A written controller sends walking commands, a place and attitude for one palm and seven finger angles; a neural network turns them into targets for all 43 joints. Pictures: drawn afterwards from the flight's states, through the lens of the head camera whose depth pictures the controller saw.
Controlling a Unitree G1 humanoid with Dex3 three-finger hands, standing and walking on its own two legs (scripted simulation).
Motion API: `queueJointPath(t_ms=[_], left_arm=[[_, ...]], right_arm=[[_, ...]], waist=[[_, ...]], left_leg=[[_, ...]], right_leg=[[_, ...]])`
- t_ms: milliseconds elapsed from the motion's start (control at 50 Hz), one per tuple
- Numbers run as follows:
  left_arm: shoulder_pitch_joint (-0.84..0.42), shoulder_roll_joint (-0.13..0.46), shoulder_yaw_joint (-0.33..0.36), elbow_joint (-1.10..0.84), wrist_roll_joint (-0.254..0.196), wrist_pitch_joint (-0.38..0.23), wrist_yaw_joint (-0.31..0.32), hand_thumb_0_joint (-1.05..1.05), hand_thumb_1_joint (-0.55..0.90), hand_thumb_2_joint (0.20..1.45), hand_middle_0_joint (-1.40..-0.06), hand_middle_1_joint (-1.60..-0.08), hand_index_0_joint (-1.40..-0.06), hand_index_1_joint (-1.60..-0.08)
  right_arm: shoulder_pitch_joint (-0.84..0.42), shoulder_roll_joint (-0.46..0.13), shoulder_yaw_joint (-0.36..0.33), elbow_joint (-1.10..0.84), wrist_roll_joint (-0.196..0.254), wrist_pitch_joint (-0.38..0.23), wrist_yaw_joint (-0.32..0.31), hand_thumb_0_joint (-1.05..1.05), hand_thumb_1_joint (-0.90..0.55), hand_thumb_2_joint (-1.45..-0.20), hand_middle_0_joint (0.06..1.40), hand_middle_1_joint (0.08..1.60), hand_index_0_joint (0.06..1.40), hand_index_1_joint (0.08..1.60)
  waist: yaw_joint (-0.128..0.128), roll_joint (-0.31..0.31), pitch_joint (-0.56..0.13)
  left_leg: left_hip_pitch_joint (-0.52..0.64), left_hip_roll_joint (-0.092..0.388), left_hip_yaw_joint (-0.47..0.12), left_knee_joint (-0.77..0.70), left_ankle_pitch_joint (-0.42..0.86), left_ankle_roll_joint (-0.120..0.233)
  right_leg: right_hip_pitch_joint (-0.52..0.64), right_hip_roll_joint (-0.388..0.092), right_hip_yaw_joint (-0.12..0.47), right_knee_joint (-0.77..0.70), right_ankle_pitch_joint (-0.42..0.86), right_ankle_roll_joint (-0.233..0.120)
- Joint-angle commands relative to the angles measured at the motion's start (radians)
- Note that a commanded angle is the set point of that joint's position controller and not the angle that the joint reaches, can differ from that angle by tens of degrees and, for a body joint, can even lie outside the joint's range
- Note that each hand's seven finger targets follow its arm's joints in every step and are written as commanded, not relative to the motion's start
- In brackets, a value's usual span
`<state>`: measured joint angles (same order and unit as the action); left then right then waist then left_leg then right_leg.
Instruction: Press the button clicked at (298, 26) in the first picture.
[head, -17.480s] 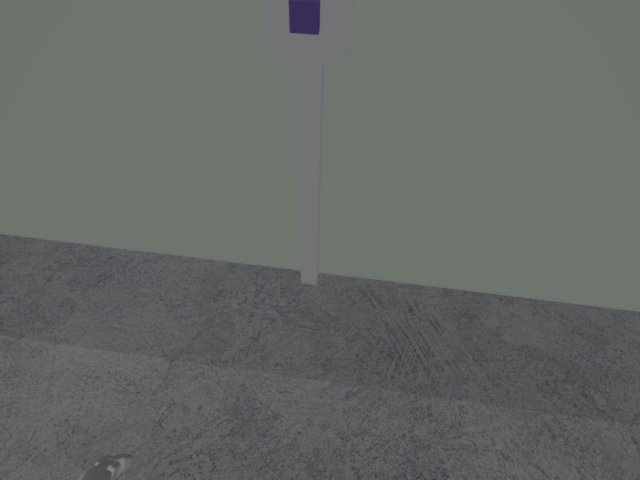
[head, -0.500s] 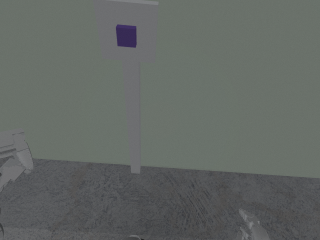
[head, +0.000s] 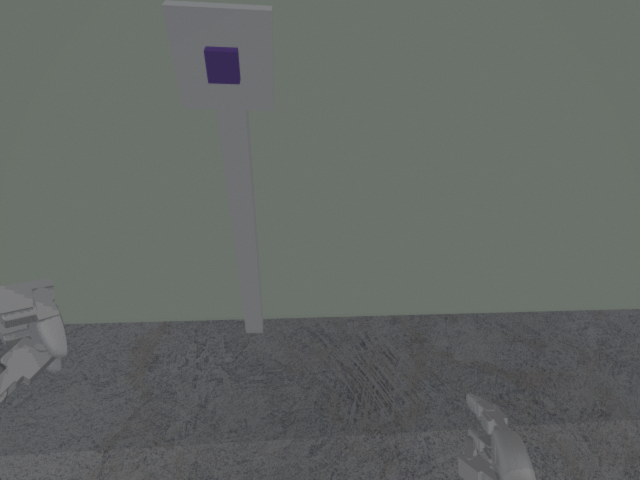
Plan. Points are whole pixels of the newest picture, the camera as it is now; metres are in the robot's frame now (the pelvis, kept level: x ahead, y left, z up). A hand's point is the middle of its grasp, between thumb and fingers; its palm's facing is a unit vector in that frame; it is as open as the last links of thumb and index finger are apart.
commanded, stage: stop stepping back and stand still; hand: left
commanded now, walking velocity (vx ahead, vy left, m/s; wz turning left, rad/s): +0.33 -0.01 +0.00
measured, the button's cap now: (223, 65) +0.75 +0.19 +0.20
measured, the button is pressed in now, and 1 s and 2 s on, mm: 0 0 0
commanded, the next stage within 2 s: let the arm hang, fingers relaxed in 1.10 s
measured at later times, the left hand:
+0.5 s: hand out of the picture +0.10 +0.23 +0.19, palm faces +0.36 -0.80 -0.48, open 3.1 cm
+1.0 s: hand (35, 409) +0.15 +0.23 +0.17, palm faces +0.40 -0.77 -0.49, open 3.1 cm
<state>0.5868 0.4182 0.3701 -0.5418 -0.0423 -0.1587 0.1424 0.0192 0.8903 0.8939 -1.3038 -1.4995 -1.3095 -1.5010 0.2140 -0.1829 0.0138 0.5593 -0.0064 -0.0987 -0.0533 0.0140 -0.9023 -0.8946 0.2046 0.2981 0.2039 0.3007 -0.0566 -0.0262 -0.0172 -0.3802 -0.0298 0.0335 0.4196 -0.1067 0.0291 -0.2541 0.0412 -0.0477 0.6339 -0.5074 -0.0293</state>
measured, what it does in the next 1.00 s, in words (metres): steps on the spot: left foot, then right foot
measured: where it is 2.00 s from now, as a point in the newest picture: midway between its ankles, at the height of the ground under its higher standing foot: outside the picture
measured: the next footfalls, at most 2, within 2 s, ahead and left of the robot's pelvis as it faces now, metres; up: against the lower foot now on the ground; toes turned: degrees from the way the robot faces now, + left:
left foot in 0.26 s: -0.04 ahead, +0.15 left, +0.00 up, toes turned +1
right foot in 0.56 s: -0.10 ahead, -0.08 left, +0.00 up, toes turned +4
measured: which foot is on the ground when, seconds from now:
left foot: down 0.00-0.02, up 0.04-0.24, down 0.26-0.56, up 0.58-0.84, down 0.86-1.00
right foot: down 0.00-0.26, up 0.28-0.54, down 0.56-1.00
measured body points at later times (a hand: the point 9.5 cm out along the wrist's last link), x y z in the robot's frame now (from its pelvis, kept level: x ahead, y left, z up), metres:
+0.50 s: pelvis -0.08 +0.00 +0.00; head -0.10 +0.01 +0.45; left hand +0.08 +0.27 +0.21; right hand +0.04 -0.21 -0.09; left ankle -0.08 +0.15 -0.73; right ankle -0.06 -0.09 -0.69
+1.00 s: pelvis -0.04 -0.01 +0.00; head -0.02 -0.02 +0.45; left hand +0.12 +0.27 +0.19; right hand +0.16 -0.26 -0.07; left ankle -0.02 +0.12 -0.73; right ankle -0.08 -0.10 -0.73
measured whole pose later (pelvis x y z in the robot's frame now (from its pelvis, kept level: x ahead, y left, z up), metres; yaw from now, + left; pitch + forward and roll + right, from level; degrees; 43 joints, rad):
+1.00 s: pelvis -0.04 -0.01 +0.00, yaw +1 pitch +0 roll +1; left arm 0.60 0.39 0.38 -0.55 -0.02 -0.25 0.16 0.02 0.89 0.89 -1.31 -1.50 -1.31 -1.50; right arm 0.15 -0.23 -0.03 0.56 0.01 -0.10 -0.07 0.01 -0.91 -0.90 0.20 0.30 0.20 0.30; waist 0.00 -0.01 0.04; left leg -0.30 0.04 0.08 0.53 -0.23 -0.02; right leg -0.20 -0.02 -0.11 0.57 -0.37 -0.03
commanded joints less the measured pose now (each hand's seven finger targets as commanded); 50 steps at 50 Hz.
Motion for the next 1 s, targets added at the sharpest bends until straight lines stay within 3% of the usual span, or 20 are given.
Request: queueJointPath(t_ms=[0,20,60,200,220,240,260,280,320,360,400,480,520,540,560,620,700,800,900,980], left_arm=[[0.097,0.171,0.141,-0.301,0.015,-0.064,0.014,0.0,0.9,0.9,-1.3,-1.5,-1.3,-1.5],[-0.01,0.165,0.117,-0.351,0.007,-0.073,0.006,0.0,0.9,0.9,-1.3,-1.5,-1.3,-1.5],[-0.065,0.185,0.159,-0.309,0.017,-0.085,0.006,0.0,0.9,0.9,-1.3,-1.5,-1.3,-1.5],[-0.19,0.075,0.027,-0.188,0.039,-0.093,0.052,0.0,0.9,0.9,-1.3,-1.5,-1.3,-1.5],[-0.24,0.085,0.032,-0.228,0.039,-0.105,0.058,0.0,0.9,0.9,-1.3,-1.5,-1.3,-1.5],[-0.262,0.096,0.044,-0.275,0.055,-0.12,0.06,0.0,0.9,0.9,-1.3,-1.5,-1.3,-1.5],[-0.28,0.135,0.078,-0.295,0.074,-0.137,0.054,0.0,0.9,0.9,-1.3,-1.5,-1.3,-1.5],[-0.11,0.149,0.126,-0.19,0.09,-0.126,0.036,0.0,0.9,0.9,-1.3,-1.5,-1.3,-1.5],[-0.065,0.139,0.124,-0.298,0.051,-0.133,0.03,0.0,0.9,0.9,-1.3,-1.5,-1.3,-1.5],[0.018,0.113,0.103,-0.271,0.046,-0.133,0.024,0.0,0.9,0.9,-1.3,-1.5,-1.3,-1.5],[0.047,0.123,0.113,-0.284,0.038,-0.13,0.026,0.0,0.9,0.9,-1.3,-1.5,-1.3,-1.5],[0.019,0.125,0.136,-0.211,0.039,-0.111,0.035,0.0,0.9,0.9,-1.3,-1.5,-1.3,-1.5],[-0.012,0.122,0.125,-0.15,0.038,-0.089,0.035,0.0,0.9,0.9,-1.3,-1.5,-1.3,-1.5],[-0.018,0.154,0.146,-0.125,0.035,-0.081,0.034,0.0,0.9,0.9,-1.3,-1.5,-1.3,-1.5],[-0.074,0.173,0.156,-0.139,0.021,-0.096,0.031,0.0,0.9,0.9,-1.3,-1.5,-1.3,-1.5],[-0.063,0.132,0.129,-0.191,0.023,-0.125,0.028,0.0,0.9,0.9,-1.3,-1.5,-1.3,-1.5],[-0.01,0.116,0.116,-0.211,0.023,-0.152,0.039,0.0,0.9,0.9,-1.3,-1.5,-1.3,-1.5],[0.051,0.111,0.131,-0.164,0.015,-0.145,0.053,0.0,0.9,0.9,-1.3,-1.5,-1.3,-1.5],[0.055,0.122,0.134,-0.195,0.017,-0.148,0.033,0.0,0.9,0.9,-1.3,-1.5,-1.3,-1.5],[0.043,0.115,0.114,-0.237,0.016,-0.136,0.029,0.0,0.9,0.9,-1.3,-1.5,-1.3,-1.5]], right_arm=[[-0.109,-0.135,-0.08,-0.145,0.009,0.005,-0.007,0.0,-0.9,-0.9,0.2,0.3,0.2,0.3],[-0.124,-0.145,-0.074,-0.112,-0.018,0.011,-0.012,0.0,-0.9,-0.9,0.2,0.3,0.2,0.3],[-0.094,-0.124,-0.062,-0.101,-0.014,-0.003,-0.014,0.0,-0.9,-0.9,0.2,0.3,0.2,0.3],[-0.047,-0.143,-0.054,-0.057,-0.015,-0.082,-0.067,0.0,-0.9,-0.9,0.2,0.3,0.2,0.3],[-0.03,-0.17,-0.056,-0.065,-0.021,-0.088,-0.069,0.0,-0.9,-0.9,0.2,0.3,0.2,0.3],[-0.033,-0.178,-0.062,-0.086,-0.02,-0.095,-0.056,0.0,-0.9,-0.9,0.2,0.3,0.2,0.3],[-0.046,-0.162,-0.062,-0.085,-0.019,-0.106,-0.039,0.0,-0.9,-0.9,0.2,0.3,0.2,0.3],[-0.074,-0.178,-0.098,-0.079,-0.014,-0.101,-0.027,0.0,-0.9,-0.9,0.2,0.3,0.2,0.3],[-0.079,-0.132,-0.072,-0.091,-0.006,-0.101,0.01,0.0,-0.9,-0.9,0.2,0.3,0.2,0.3],[-0.09,-0.133,-0.064,-0.069,-0.002,-0.099,0.015,0.0,-0.9,-0.9,0.2,0.3,0.2,0.3],[-0.088,-0.135,-0.062,-0.07,-0.005,-0.084,0.006,0.0,-0.9,-0.9,0.2,0.3,0.2,0.3],[-0.066,-0.136,-0.063,-0.07,-0.021,-0.039,-0.024,0.0,-0.9,-0.9,0.2,0.3,0.2,0.3],[-0.064,-0.117,-0.061,-0.059,-0.007,-0.024,-0.026,0.0,-0.9,-0.9,0.2,0.3,0.2,0.3],[-0.076,-0.111,-0.073,-0.07,0.002,-0.017,-0.026,0.0,-0.9,-0.9,0.2,0.3,0.2,0.3],[-0.094,-0.14,-0.079,-0.068,-0.003,-0.03,-0.031,0.0,-0.9,-0.9,0.2,0.3,0.2,0.3],[-0.079,-0.14,-0.078,-0.039,-0.002,-0.052,-0.019,0.0,-0.9,-0.9,0.2,0.3,0.2,0.3],[-0.126,-0.108,-0.051,-0.062,-0.002,-0.049,-0.03,0.0,-0.9,-0.9,0.2,0.3,0.2,0.3],[-0.089,-0.12,-0.07,-0.081,0.0,-0.055,-0.036,0.0,-0.9,-0.9,0.2,0.3,0.2,0.3],[-0.076,-0.147,-0.08,-0.13,0.024,-0.046,-0.031,0.0,-0.9,-0.9,0.2,0.3,0.2,0.3],[-0.066,-0.133,-0.065,-0.139,0.023,-0.031,-0.018,0.0,-0.9,-0.9,0.2,0.3,0.2,0.3]], waist=[[0.077,-0.223,0.004],[0.048,-0.182,0.057],[0.015,-0.133,-0.024],[0.021,0.056,-0.071],[0.012,0.272,-0.029],[0.026,0.484,0.036],[0.026,0.379,0.102],[0.078,0.172,0.002],[0.043,0.216,0.072],[0.047,0.154,0.095],[0.052,0.232,0.064],[0.056,0.267,-0.016],[0.054,0.024,-0.023],[0.054,-0.244,-0.022],[0.048,-0.218,0.028],[0.029,-0.072,-0.042],[0.044,-0.126,-0.032],[0.055,-0.078,-0.017],[0.065,0.111,-0.1],[0.05,0.032,-0.148]], left_leg=[[-0.11,-0.059,-0.009,0.675,-0.379,-0.066],[-0.174,-0.035,-0.044,0.882,-0.3,-0.068],[-0.144,0.047,-0.055,0.938,-0.205,-0.052],[0.202,0.051,0.067,0.023,-0.308,0.015],[0.181,0.136,-0.137,-0.158,-0.511,0.057],[0.204,0.349,-0.487,-0.246,-0.661,0.136],[0.062,0.435,-0.619,-0.319,-0.675,0.213],[0.045,0.372,-0.363,-0.216,-0.381,0.191],[0.003,0.355,-0.513,-0.256,-0.54,0.193],[0.011,0.34,-0.383,-0.23,-0.442,0.185],[-0.044,0.28,-0.224,-0.208,-0.416,0.129],[-0.149,0.233,-0.122,-0.09,-0.489,0.081],[-0.269,0.126,-0.033,0.268,-0.453,0.037],[-0.382,0.026,-0.012,0.577,-0.427,0.0],[-0.385,0.03,-0.056,0.755,-0.377,-0.015],[-0.241,0.088,-0.089,0.731,-0.238,-0.035],[-0.059,0.074,0.02,0.362,-0.187,-0.021],[0.126,0.042,0.053,0.068,-0.029,-0.016],[0.265,0.186,-0.057,0.101,0.493,0.03],[0.178,0.134,-0.01,0.147,0.382,-0.007]], right_leg=[[-0.275,-0.393,0.504,-0.542,-0.34,-0.16],[-0.376,-0.448,0.52,-0.554,-0.316,-0.176],[-0.374,-0.365,0.34,-0.496,-0.338,-0.133],[-0.18,-0.206,0.05,-0.12,-0.123,-0.047],[-0.225,-0.102,0.004,0.141,-0.077,-0.008],[-0.436,-0.014,-0.048,0.439,-0.055,0.035],[-0.466,-0.048,0.07,0.599,0.032,0.027],[-0.361,-0.036,0.035,0.71,0.121,0.035],[-0.491,-0.079,0.073,0.737,0.14,0.038],[-0.425,-0.105,0.046,0.536,0.192,0.036],[-0.218,-0.072,-0.031,0.263,0.168,0.029],[0.16,-0.003,-0.118,-0.046,0.051,0.018],[0.273,-0.148,0.098,-0.25,-0.005,-0.043],[0.259,-0.379,0.536,-0.411,-0.06,-0.149],[0.184,-0.455,0.58,-0.425,0.214,-0.164],[0.119,-0.402,0.392,-0.344,0.366,-0.161],[0.091,-0.301,0.096,-0.261,0.599,-0.099],[0.069,-0.285,0.105,-0.206,0.652,-0.046],[0.031,-0.141,0.051,-0.092,0.681,0.05],[0.148,-0.174,0.068,-0.137,0.846,0.027]])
